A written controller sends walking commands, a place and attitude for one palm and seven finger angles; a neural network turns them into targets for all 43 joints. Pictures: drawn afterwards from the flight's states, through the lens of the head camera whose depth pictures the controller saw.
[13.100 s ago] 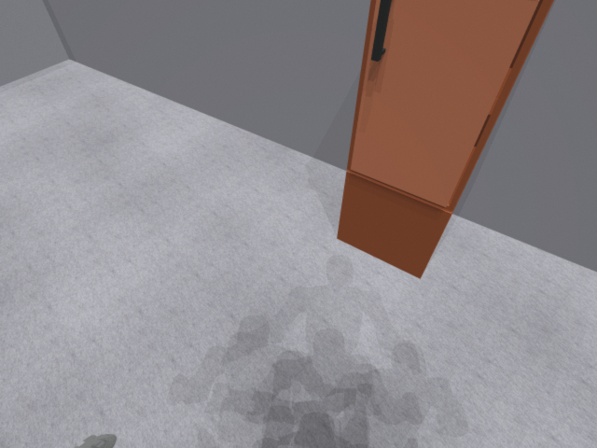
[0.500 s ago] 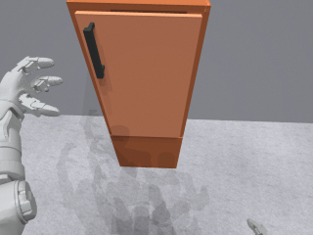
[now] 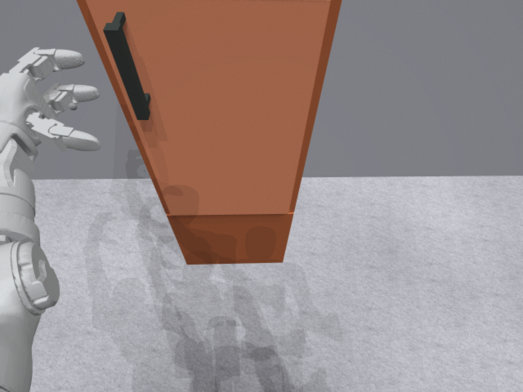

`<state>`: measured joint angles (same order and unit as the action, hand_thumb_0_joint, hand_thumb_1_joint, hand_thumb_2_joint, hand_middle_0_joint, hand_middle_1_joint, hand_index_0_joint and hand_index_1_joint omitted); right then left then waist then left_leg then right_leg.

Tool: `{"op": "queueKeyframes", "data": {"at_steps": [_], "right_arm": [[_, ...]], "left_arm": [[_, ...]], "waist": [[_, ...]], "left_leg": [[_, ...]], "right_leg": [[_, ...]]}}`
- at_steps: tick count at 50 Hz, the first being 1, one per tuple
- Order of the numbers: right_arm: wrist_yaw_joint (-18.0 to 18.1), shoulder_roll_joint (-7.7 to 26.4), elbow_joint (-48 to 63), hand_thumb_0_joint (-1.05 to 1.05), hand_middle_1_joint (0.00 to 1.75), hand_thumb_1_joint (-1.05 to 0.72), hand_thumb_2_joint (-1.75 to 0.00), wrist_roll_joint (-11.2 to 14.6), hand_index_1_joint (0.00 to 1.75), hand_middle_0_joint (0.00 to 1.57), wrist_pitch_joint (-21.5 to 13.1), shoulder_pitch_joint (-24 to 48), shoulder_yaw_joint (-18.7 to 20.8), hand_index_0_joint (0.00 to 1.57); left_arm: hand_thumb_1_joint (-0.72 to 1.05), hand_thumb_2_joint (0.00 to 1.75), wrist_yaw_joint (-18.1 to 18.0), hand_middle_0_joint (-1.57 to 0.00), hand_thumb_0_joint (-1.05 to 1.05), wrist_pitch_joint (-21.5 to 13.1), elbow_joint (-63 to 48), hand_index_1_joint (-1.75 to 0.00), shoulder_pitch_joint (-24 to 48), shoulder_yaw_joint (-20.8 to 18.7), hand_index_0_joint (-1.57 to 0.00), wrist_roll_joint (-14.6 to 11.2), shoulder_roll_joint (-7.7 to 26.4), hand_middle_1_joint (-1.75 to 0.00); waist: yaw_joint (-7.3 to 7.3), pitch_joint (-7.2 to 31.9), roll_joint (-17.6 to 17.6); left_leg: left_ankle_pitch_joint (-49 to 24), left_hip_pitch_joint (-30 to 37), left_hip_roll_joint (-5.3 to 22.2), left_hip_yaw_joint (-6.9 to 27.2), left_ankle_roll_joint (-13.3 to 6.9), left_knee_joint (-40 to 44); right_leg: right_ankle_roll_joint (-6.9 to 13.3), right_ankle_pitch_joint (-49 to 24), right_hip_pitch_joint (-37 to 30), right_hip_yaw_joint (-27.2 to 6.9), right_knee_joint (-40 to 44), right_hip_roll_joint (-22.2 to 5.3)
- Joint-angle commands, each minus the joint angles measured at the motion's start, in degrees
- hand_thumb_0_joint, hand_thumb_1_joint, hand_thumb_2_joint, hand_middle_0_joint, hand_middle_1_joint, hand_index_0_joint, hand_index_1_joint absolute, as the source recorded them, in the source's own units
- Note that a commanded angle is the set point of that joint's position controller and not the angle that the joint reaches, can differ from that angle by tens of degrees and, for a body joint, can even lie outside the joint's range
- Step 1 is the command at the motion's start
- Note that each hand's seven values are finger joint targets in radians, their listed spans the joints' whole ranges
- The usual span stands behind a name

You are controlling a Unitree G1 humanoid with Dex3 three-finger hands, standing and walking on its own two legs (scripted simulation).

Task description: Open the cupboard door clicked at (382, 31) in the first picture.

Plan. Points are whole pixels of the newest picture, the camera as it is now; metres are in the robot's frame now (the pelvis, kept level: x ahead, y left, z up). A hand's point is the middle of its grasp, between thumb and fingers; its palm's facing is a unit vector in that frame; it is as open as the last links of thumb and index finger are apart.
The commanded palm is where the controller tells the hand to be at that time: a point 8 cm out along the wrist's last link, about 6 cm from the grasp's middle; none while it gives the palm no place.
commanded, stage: move the hooked fingers beside the handle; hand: left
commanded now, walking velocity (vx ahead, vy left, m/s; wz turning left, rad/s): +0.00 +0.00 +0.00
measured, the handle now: (132, 70) +0.58 +0.20 +0.16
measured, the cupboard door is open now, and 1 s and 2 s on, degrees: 0 0 0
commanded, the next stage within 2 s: slide the fingers in behind the handle in 1.14 s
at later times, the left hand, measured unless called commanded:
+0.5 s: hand (79, 82) +0.53 +0.26 +0.17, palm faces +0.01 -1.00 +0.00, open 13.9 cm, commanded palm +0.51 +0.30 +0.16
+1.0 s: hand (82, 89) +0.52 +0.25 +0.16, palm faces +0.00 -1.00 +0.00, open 14.0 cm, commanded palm +0.50 +0.29 +0.16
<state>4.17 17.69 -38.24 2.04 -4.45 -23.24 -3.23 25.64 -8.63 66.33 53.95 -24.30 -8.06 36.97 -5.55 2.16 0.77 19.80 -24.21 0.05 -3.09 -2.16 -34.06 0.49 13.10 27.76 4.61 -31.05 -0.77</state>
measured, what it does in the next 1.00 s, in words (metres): stands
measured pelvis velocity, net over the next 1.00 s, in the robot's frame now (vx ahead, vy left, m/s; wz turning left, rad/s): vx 0.02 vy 0.01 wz -0.02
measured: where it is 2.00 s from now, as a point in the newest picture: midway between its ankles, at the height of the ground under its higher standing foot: outside the picture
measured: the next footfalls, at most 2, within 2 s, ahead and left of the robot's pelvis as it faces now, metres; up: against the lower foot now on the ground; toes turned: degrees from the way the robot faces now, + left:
none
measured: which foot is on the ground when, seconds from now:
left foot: down 0.00-1.00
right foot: down 0.00-1.00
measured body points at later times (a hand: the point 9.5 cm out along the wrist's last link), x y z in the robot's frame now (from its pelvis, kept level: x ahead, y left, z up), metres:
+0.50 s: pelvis +0.01 +0.00 -0.01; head +0.11 +0.01 +0.43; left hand +0.52 +0.31 +0.17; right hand -0.03 -0.28 -0.11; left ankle -0.04 +0.09 -0.73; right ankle +0.02 -0.12 -0.73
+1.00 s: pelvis +0.02 +0.01 -0.01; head +0.10 +0.02 +0.44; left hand +0.51 +0.31 +0.17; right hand +0.02 -0.26 -0.12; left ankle -0.04 +0.09 -0.73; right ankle +0.02 -0.12 -0.73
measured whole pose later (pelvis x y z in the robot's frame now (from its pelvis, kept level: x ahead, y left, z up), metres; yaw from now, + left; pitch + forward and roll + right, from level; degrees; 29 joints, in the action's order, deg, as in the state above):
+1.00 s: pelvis +0.02 +0.01 -0.01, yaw -1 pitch +15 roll -2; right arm 1.8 16.8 -34.8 1.2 3.5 -24.1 -2.8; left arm 24.7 -9.6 70.0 58.1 -26.6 -5.6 40.9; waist -8.3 4.3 1.4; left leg 22.6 -29.8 1.2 -3.2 -2.4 -37.7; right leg 0.1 14.3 32.5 4.4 -32.4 0.4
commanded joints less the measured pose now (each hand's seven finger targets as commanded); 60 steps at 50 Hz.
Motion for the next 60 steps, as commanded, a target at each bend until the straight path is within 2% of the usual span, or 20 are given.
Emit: {"op": "queueKeyframes", "data": {"at_steps": [1,4,6,10,12,15,17,21,27,31,34,37,43,46,49,52,53,55,57,60], "right_arm": [[0.63,10.54,3.60,0.00,0.30,-0.90,-0.90,-0.09,0.30,0.20,-0.64,-6.46,3.47,0.20],[0.31,10.23,4.08,0.00,0.30,-0.90,-0.90,-0.37,0.30,0.20,0.34,-7.41,3.73,0.20],[0.08,10.30,4.10,0.00,0.30,-0.90,-0.90,-0.62,0.30,0.20,1.06,-8.54,4.12,0.20],[0.05,10.72,3.94,0.00,0.30,-0.90,-0.90,-0.54,0.30,0.20,2.59,-9.38,4.03,0.20],[-0.19,10.47,3.98,0.00,0.30,-0.90,-0.90,-0.66,0.30,0.20,3.19,-9.75,4.09,0.20],[-0.16,11.06,3.82,0.00,0.30,-0.90,-0.90,-0.82,0.30,0.20,4.32,-10.69,3.99,0.20],[-0.11,11.22,3.74,0.00,0.30,-0.90,-0.90,-0.83,0.30,0.20,4.73,-11.02,3.85,0.20],[-0.28,11.12,4.73,0.00,0.30,-0.90,-0.90,-1.01,0.30,0.20,5.57,-11.88,4.09,0.20],[-0.51,11.02,4.71,0.00,0.30,-0.90,-0.90,-0.87,0.30,0.20,6.61,-11.57,4.10,0.20],[-0.81,10.67,4.94,0.00,0.30,-0.90,-0.90,-1.09,0.30,0.20,6.75,-11.86,4.38,0.20],[-1.11,10.39,4.36,0.00,0.30,-0.90,-0.90,-1.16,0.30,0.20,6.78,-11.54,4.43,0.20],[-1.35,10.17,4.53,0.00,0.30,-0.90,-0.90,-1.16,0.30,0.20,6.75,-11.05,4.42,0.20],[-1.68,10.18,5.52,0.00,0.30,-0.90,-0.90,-1.01,0.30,0.20,7.04,-10.23,4.34,0.20],[-1.69,9.92,6.16,0.00,0.30,-0.90,-0.90,-0.87,0.30,0.20,6.99,-9.49,4.31,0.20],[-1.61,9.93,5.55,0.00,0.30,-0.90,-0.90,-0.80,0.30,0.20,6.75,-9.35,4.27,0.20],[-1.19,9.86,4.95,0.00,0.30,-0.90,-0.90,-0.73,0.30,0.20,6.49,-9.10,3.89,0.20],[-1.08,10.12,4.48,0.00,0.30,-0.90,-0.90,-0.89,0.30,0.20,6.32,-9.74,4.00,0.20],[-0.81,10.26,4.91,0.00,0.30,-0.90,-0.90,-0.96,0.30,0.20,5.93,-9.79,3.84,0.20],[-0.76,9.92,4.44,0.00,0.30,-0.90,-0.90,-0.96,0.30,0.20,5.69,-9.66,3.74,0.20],[-0.60,10.14,3.99,0.00,0.30,-0.90,-0.90,-1.04,0.30,0.20,5.37,-10.23,3.72,0.20]], "left_arm": [[-0.50,0.30,-0.55,-0.30,0.00,-3.35,-6.54,-1.20,29.09,-3.64,-0.30,0.12,20.10,-1.20],[-0.50,0.30,-0.87,-0.30,0.00,-4.77,-8.79,-1.20,31.17,-3.35,-0.30,1.93,21.55,-1.20],[-0.50,0.30,-0.74,-0.30,0.00,-5.83,-9.53,-1.20,31.73,-4.66,-0.30,1.27,22.16,-1.20],[-0.50,0.30,0.02,-0.30,0.00,-5.23,-5.90,-1.20,32.45,-4.82,-0.30,1.16,23.16,-1.20],[-0.50,0.30,-0.07,-0.30,0.00,-4.96,-6.59,-1.20,32.93,-4.03,-0.30,2.08,22.76,-1.20],[-0.50,0.30,-0.38,-0.30,0.00,-4.35,-3.35,-1.20,33.38,-5.53,-0.30,2.23,25.50,-1.20],[-0.50,0.30,-0.29,-0.30,0.00,-4.08,-2.39,-1.20,35.80,-5.33,-0.30,2.95,26.79,-1.20],[-0.50,0.30,0.69,-0.30,0.00,-5.38,-4.72,-1.20,33.19,-6.87,-0.30,2.99,28.62,-1.20],[-0.50,0.30,2.48,-0.30,0.00,-4.31,-4.19,-1.20,32.94,-4.34,-0.30,1.59,24.58,-1.20],[-0.50,0.30,1.28,-0.30,0.00,-5.07,-8.89,-1.20,34.47,-5.31,-0.30,1.68,25.14,-1.20],[-0.50,0.30,0.57,-0.30,0.00,-5.26,-8.53,-1.20,34.74,-3.97,-0.30,1.38,22.59,-1.20],[-0.50,0.30,0.19,-0.30,0.00,-5.10,-9.26,-1.20,33.21,-3.75,-0.30,1.08,21.15,-1.20],[-0.50,0.30,-0.88,-0.30,0.00,-4.06,-8.08,-1.20,30.61,-4.43,-0.30,1.49,21.76,-1.20],[-0.50,0.30,-1.09,-0.30,0.00,-5.14,-11.52,-1.20,31.18,-4.73,-0.30,1.60,22.30,-1.20],[-0.50,0.30,-1.09,-0.30,0.00,-4.99,-8.62,-1.20,31.12,-3.29,-0.30,0.89,19.62,-1.20],[-0.50,0.30,-1.25,-0.30,0.00,-4.37,-6.50,-1.20,34.57,-0.80,-0.30,1.36,17.59,-1.20],[-0.50,0.30,-1.63,-0.30,0.00,-4.32,-5.15,-1.20,34.81,-2.10,-0.30,1.66,19.34,-1.20],[-0.50,0.30,-1.96,-0.30,0.00,-5.18,-6.62,-1.20,35.87,-3.17,-0.30,1.80,21.12,-1.20],[-0.50,0.30,-1.96,-0.30,0.00,-5.79,-7.20,-1.20,37.63,-2.04,-0.30,2.33,20.64,-1.20],[-0.50,0.30,-1.77,-0.30,0.00,-6.03,-5.49,-1.20,37.97,-1.43,-0.30,1.71,19.22,-1.20]], "waist": [[-1.79,19.39,2.44],[-1.63,23.70,7.24],[-1.73,26.90,6.36],[-2.60,24.17,5.20],[-2.54,25.41,9.03],[-3.61,23.11,4.04],[-4.30,22.22,5.78],[-3.19,28.15,7.85],[-4.21,25.01,8.12],[-3.72,28.68,10.64],[-4.40,26.90,9.95],[-3.67,27.71,11.04],[-3.16,24.99,6.99],[-2.32,27.52,10.29],[-3.40,24.05,5.73],[-4.89,21.69,8.22],[-4.91,21.53,5.73],[-4.46,24.17,6.80],[-4.96,25.83,9.18],[-5.58,24.51,6.89]], "left_leg": [[-21.66,4.97,0.94,5.03,0.61,2.78],[-24.83,6.70,0.87,4.85,0.88,1.77],[-30.22,9.65,1.47,5.49,1.29,0.74],[-28.04,6.83,1.39,5.20,0.74,0.71],[-30.21,8.49,1.50,5.20,1.14,0.30],[-26.45,4.40,1.44,4.76,0.29,0.17],[-23.42,2.50,1.20,4.51,0.20,0.25],[-28.29,5.29,1.36,4.48,0.50,-1.02],[-27.91,5.74,1.77,4.73,0.48,-1.15],[-32.57,9.39,2.10,5.54,1.05,-1.94],[-33.06,9.77,2.43,5.88,1.40,-2.09],[-36.27,11.39,2.58,5.98,1.72,-2.46],[-33.13,7.21,2.27,5.37,1.03,-1.75],[-36.30,9.89,2.32,5.72,1.59,-2.15],[-32.05,7.96,2.48,5.72,1.19,-1.72],[-28.47,7.17,2.20,5.72,1.21,-1.39],[-26.17,5.78,2.14,5.80,0.89,-1.29],[-26.66,5.82,1.83,5.79,0.80,-1.36],[-27.58,7.20,1.88,5.86,1.11,-1.85],[-26.00,6.43,1.88,6.03,0.85,-1.69]], "right_leg": [[0.84,-17.30,-9.61,-3.15,0.34,1.27],[0.91,-19.39,-10.21,-3.53,-0.50,1.20],[0.81,-21.51,-10.03,-3.27,-0.96,1.71],[0.76,-21.25,-9.45,-3.29,-0.69,1.87],[0.69,-21.34,-8.00,-3.30,-0.68,1.85],[0.54,-22.02,-9.11,-3.46,-0.45,2.01],[0.42,-20.98,-8.53,-3.73,-0.33,1.78],[0.54,-23.83,-9.89,-3.92,-1.42,1.93],[0.45,-21.73,-6.15,-3.23,-1.02,2.29],[0.63,-22.29,-5.71,-2.92,-1.65,2.47],[0.58,-21.50,-4.40,-2.46,-1.38,2.67],[0.71,-22.33,-4.12,-2.38,-1.63,2.68],[0.53,-23.41,-6.52,-2.47,-1.85,2.48],[0.80,-23.84,-6.66,-2.66,-2.38,2.43],[0.55,-21.55,-5.75,-2.43,-1.68,2.56],[0.57,-18.90,-3.17,-2.45,-1.31,2.32],[0.54,-18.43,-3.94,-2.44,-1.23,2.31],[0.80,-19.69,-5.88,-2.82,-1.77,2.16],[0.66,-20.02,-5.23,-3.00,-1.85,2.10],[0.69,-19.11,-4.82,-2.74,-1.62,2.22]]}}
